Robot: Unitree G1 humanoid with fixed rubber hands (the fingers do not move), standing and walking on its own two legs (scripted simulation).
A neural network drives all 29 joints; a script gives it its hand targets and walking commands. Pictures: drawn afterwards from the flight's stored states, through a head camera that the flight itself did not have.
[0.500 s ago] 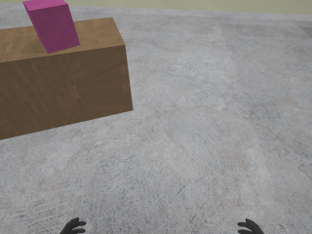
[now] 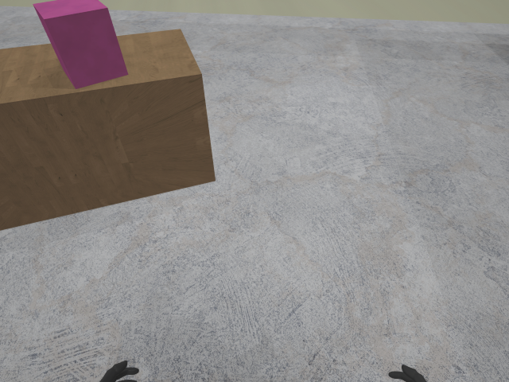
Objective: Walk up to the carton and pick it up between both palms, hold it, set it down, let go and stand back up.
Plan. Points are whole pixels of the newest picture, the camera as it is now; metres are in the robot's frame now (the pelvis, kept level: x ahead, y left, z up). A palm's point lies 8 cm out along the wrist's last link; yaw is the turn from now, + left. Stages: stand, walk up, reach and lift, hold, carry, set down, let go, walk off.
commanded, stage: stand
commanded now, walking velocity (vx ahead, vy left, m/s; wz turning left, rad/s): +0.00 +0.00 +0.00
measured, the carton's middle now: (83, 41) +1.29 +0.71 +0.00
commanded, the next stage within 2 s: walk up in 0.36 s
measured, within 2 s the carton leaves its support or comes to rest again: neither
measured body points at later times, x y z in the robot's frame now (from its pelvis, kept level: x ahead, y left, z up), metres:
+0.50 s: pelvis -0.01 +0.00 +0.00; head +0.00 +0.00 +0.45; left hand +0.11 +0.26 -0.10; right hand +0.11 -0.26 -0.10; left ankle +0.01 +0.12 -0.73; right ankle +0.01 -0.12 -0.73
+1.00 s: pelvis +0.08 +0.13 -0.03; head +0.05 +0.15 +0.42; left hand +0.09 +0.44 -0.15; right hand +0.22 -0.14 -0.11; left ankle +0.11 +0.26 -0.73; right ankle +0.01 -0.10 -0.71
